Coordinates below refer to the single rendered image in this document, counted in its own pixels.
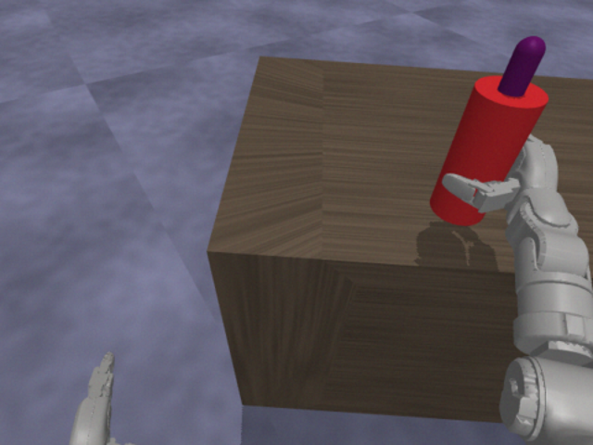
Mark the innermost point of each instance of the bottle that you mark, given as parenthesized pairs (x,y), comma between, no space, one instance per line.
(499,116)

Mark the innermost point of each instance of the right robot arm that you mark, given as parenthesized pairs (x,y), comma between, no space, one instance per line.
(547,397)

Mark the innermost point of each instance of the right robot hand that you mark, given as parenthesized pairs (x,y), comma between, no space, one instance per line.
(535,166)

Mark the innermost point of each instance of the left robot hand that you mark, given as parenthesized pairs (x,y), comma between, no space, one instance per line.
(92,420)

